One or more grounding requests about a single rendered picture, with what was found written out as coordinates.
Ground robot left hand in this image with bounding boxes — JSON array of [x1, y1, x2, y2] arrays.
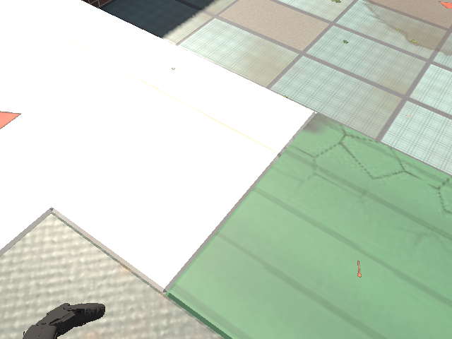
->
[[23, 303, 105, 339]]

